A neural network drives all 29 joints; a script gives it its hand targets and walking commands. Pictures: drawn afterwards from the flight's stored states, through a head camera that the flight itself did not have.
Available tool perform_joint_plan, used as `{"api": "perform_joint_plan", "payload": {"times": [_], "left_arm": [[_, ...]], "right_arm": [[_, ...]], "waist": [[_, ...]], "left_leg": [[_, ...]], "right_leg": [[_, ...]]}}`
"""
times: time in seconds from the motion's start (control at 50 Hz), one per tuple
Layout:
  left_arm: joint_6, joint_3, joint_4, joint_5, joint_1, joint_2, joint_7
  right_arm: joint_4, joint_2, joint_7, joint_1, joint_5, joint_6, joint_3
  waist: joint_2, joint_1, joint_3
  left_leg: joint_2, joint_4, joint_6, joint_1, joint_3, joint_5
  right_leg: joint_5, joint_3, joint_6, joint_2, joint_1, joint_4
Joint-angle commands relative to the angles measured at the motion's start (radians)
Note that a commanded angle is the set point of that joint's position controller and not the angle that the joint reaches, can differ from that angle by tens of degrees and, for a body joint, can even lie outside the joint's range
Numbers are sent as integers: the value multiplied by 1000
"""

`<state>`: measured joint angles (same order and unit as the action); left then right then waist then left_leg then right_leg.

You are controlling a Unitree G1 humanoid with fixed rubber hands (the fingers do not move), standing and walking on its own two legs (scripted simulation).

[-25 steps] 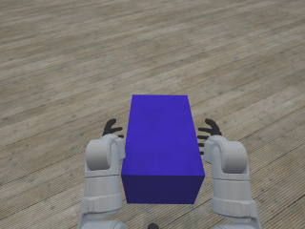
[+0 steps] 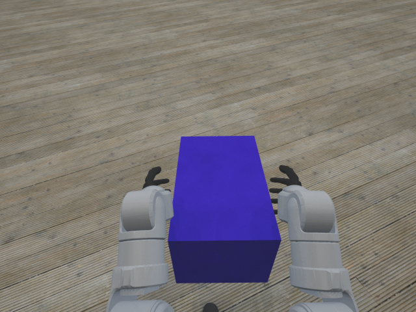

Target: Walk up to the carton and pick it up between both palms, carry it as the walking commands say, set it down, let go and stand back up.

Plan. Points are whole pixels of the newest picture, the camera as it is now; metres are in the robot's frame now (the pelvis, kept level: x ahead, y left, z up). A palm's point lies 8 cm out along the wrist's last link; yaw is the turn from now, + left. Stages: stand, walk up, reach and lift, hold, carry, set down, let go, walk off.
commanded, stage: carry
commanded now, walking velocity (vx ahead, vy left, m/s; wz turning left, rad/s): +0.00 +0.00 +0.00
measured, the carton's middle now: (219, 201) +0.36 +0.00 -0.02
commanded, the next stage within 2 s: hold in 1.74 s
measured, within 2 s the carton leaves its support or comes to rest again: neither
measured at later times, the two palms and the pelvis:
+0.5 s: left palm (142, 209) +0.28 +0.15 +0.09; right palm (288, 213) +0.27 -0.12 +0.08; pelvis -0.03 +0.02 +0.00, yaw -2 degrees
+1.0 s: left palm (142, 228) +0.24 +0.14 +0.09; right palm (298, 239) +0.23 -0.12 +0.08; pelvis -0.06 +0.02 +0.00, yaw -2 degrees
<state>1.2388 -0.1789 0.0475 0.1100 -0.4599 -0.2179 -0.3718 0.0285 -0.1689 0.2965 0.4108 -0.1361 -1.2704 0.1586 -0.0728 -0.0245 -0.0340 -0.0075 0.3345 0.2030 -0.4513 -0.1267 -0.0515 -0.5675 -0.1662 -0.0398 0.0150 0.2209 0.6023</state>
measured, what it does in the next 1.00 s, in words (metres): steps on the spot: left foot, then right foot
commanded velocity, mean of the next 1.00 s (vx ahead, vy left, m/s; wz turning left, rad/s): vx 0.00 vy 0.00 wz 0.00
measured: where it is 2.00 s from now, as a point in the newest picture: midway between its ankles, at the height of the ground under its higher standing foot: outside the picture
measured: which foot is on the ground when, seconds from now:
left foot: down 0.00-0.00, up 0.02-0.12, down 0.14-1.00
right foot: down 0.00-0.20, up 0.22-0.44, down 0.46-1.00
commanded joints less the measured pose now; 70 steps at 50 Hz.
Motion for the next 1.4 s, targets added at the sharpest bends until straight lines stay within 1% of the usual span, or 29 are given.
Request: {"api": "perform_joint_plan", "payload": {"times": [0.0,0.04,0.08,0.1,0.12,0.14,0.16,0.18,0.22,0.32,0.38,0.44,0.48,0.5,0.56,0.6,0.66,0.76,0.78,0.86,0.88,1.0,1.04,1.08,1.1,1.16,1.26,1.3,1.38], "left_arm": [[-25,632,-190,-491,-643,-1057,520],[-24,626,-224,-504,-705,-1060,533],[-22,574,-85,-448,-653,-1056,531],[-19,562,-86,-441,-614,-1055,524],[-16,579,-93,-454,-593,-1063,517],[-15,620,-112,-479,-651,-1088,513],[-20,609,-100,-468,-604,-1069,510],[-56,536,37,-402,-609,-1042,514],[-69,663,-202,-467,-667,-1068,508],[-82,645,-169,-443,-603,-1098,499],[-81,604,-87,-415,-549,-1077,515],[-58,614,-73,-426,-468,-1064,530],[-68,587,-49,-404,-436,-1043,538],[-75,573,-29,-393,-431,-1036,541],[-83,548,-25,-375,-465,-1025,541],[-72,569,-35,-390,-468,-1025,543],[-63,585,-72,-412,-539,-1030,542],[-57,595,-86,-421,-574,-1047,537],[-49,582,-61,-412,-546,-1054,539],[-48,596,-113,-435,-586,-1052,537],[-44,597,-91,-430,-559,-1060,538],[-60,579,-80,-415,-550,-1055,538],[-74,568,-75,-391,-546,-1021,532],[-76,561,-66,-390,-534,-1027,533],[-78,589,-92,-400,-560,-1048,531],[-95,566,-79,-381,-504,-1020,529],[-143,485,37,-316,-501,-992,536],[-163,493,41,-328,-505,-985,545],[-208,469,102,-291,-448,-982,542]], "right_arm": [[140,-1095,-434,708,479,76,-605],[174,-1103,-432,756,487,82,-615],[107,-1099,-436,774,482,77,-608],[164,-1072,-435,807,488,80,-612],[178,-1065,-437,783,494,76,-605],[155,-1055,-434,722,466,82,-584],[123,-1054,-427,690,458,91,-579],[-42,-1020,-424,621,365,137,-481],[143,-1060,-429,640,461,142,-584],[176,-1065,-427,637,437,149,-578],[175,-1045,-424,640,402,166,-564],[206,-1059,-413,616,420,151,-642],[181,-1058,-419,607,417,151,-646],[170,-1046,-423,606,407,154,-632],[153,-1062,-436,658,437,145,-655],[145,-1071,-439,660,451,134,-666],[147,-1093,-448,704,480,121,-671],[128,-1088,-460,688,472,113,-639],[154,-1089,-458,710,479,109,-653],[150,-1092,-460,693,481,102,-649],[177,-1091,-456,723,487,103,-652],[151,-1091,-458,676,466,119,-643],[86,-1080,-461,636,444,134,-605],[121,-1076,-456,661,449,139,-622],[141,-1083,-458,671,452,145,-620],[124,-1067,-456,625,442,157,-614],[29,-1051,-454,633,383,208,-556],[28,-1033,-450,625,366,231,-550],[17,-1010,-449,620,348,285,-532]], "waist": [[262,35,-373],[269,31,-351],[258,53,-342],[110,32,-434],[-60,26,-498],[-117,32,-517],[-131,34,-560],[-148,39,-567],[-173,41,-571],[-55,31,-573],[-7,39,-559],[114,30,-488],[130,31,-478],[137,32,-485],[145,26,-395],[147,25,-326],[112,28,-306],[17,28,-348],[63,24,-341],[25,25,-376],[65,27,-396],[80,26,-419],[1,25,-426],[60,24,-444],[0,27,-422],[76,26,-458],[91,25,-420],[91,28,-429],[72,25,-447]], "left_leg": [[70,512,-149,124,138,375],[59,442,-164,70,138,420],[89,66,-215,215,138,268],[153,61,-228,304,185,-101],[248,195,-246,445,275,-635],[279,215,-260,515,336,-813],[286,206,-296,563,382,-827],[283,188,-311,595,388,-765],[271,128,-314,584,376,-520],[214,143,-302,499,256,-475],[200,77,-268,428,271,-216],[138,141,-278,285,194,-177],[111,157,-277,255,141,-136],[115,148,-284,285,139,-162],[111,110,-277,233,153,193],[99,106,-267,201,155,290],[112,70,-254,219,183,339],[109,28,-234,235,187,361],[107,33,-235,218,185,345],[118,2,-223,248,199,330],[124,35,-224,267,183,259],[149,88,-281,299,202,77],[161,81,-283,301,215,107],[151,97,-281,305,196,60],[146,96,-271,307,174,43],[153,133,-289,316,177,-128],[147,115,-279,272,170,44],[135,124,-277,265,148,9],[147,133,-292,279,165,-71]], "right_leg": [[412,243,-89,264,36,-203],[337,208,-92,268,25,-176],[544,96,-22,190,-5,-3],[432,94,11,159,-30,55],[302,90,48,112,69,120],[156,96,58,56,139,123],[99,139,60,36,154,113],[86,148,58,28,183,104],[41,146,42,15,180,92],[314,95,50,68,-2,-73],[255,62,45,54,-64,-103],[506,94,26,134,-156,-125],[640,78,13,163,-165,-73],[614,64,11,156,-137,-52],[290,102,-14,151,-60,-153],[78,137,-34,166,32,-219],[-20,137,-37,144,80,-229],[2,113,-40,120,68,-192],[22,114,-42,118,57,-208],[50,104,-43,105,38,-186],[130,102,-33,118,19,-176],[282,107,-19,119,3,-126],[227,98,-17,114,13,-106],[291,93,-19,117,-15,-114],[284,90,-18,122,9,-112],[414,85,-3,126,-40,-78],[367,106,-23,135,-37,-116],[460,106,-21,145,-59,-112],[418,86,-14,131,-66,-75]]}}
